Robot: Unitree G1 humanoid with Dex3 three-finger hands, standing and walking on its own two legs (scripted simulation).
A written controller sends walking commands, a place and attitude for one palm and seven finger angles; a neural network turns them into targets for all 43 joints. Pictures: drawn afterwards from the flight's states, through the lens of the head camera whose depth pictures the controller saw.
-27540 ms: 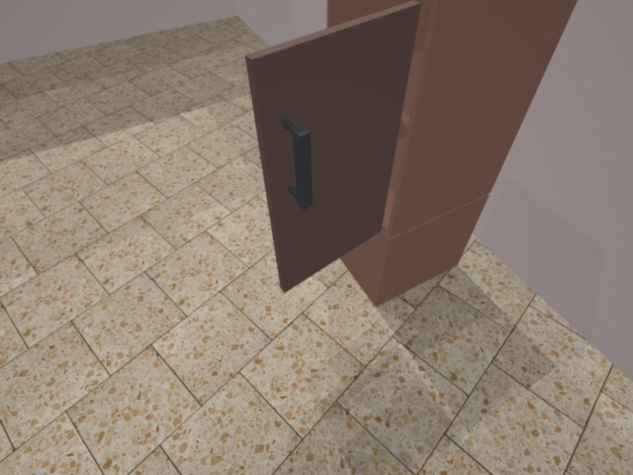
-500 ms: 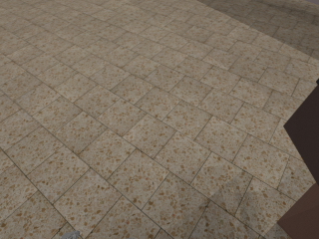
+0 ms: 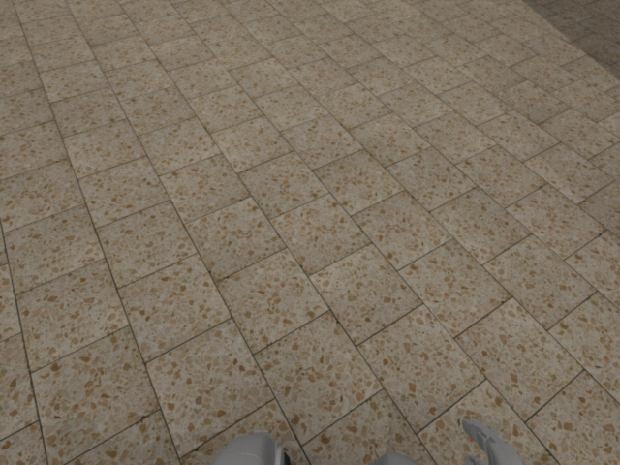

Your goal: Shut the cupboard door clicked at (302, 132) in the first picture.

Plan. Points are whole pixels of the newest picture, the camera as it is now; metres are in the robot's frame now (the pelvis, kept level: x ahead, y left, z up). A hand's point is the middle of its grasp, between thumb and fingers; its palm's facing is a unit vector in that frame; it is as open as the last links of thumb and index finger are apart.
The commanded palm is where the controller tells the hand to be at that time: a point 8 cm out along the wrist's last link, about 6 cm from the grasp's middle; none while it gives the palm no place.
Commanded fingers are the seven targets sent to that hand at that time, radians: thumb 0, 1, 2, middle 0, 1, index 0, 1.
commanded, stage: walk to a spot facing it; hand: left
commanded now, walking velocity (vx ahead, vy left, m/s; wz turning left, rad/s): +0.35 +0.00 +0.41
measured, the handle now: out of the picture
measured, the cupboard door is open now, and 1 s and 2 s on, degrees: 60 60 60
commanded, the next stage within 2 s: turn to face it in 0.56 s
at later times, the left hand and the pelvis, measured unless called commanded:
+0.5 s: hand (226, 320) +0.32 +0.16 -0.11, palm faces +0.19 -0.96 -0.21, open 7.4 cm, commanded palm none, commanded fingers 0.00 0.90 0.90 -0.20 -0.30 -0.20 -0.30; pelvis +0.20 -0.04 +0.02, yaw +15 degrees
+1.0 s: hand (186, 400) +0.21 +0.20 -0.15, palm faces +0.40 -0.89 -0.21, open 7.4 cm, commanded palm none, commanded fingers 0.00 0.90 0.90 -0.20 -0.30 -0.20 -0.30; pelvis +0.28 +0.02 +0.02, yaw +17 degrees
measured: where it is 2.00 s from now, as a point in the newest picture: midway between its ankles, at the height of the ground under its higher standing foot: (299, 406)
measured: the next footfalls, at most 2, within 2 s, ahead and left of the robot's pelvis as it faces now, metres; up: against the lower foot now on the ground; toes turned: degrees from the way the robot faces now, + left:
right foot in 0.38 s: +0.31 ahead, -0.14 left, +0.00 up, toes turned +6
left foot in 0.76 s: +0.31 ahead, +0.14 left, +0.00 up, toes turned +28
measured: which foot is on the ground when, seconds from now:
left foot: down 0.00-0.38, up 0.40-0.74, down 0.76-1.00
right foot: up 0.00-0.36, down 0.38-0.76, up 0.78-1.00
